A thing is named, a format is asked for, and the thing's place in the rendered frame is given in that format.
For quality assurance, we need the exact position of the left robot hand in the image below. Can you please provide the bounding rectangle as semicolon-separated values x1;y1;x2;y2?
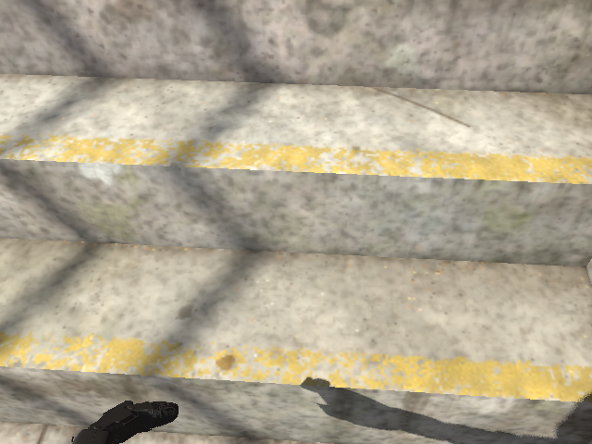
71;401;179;444

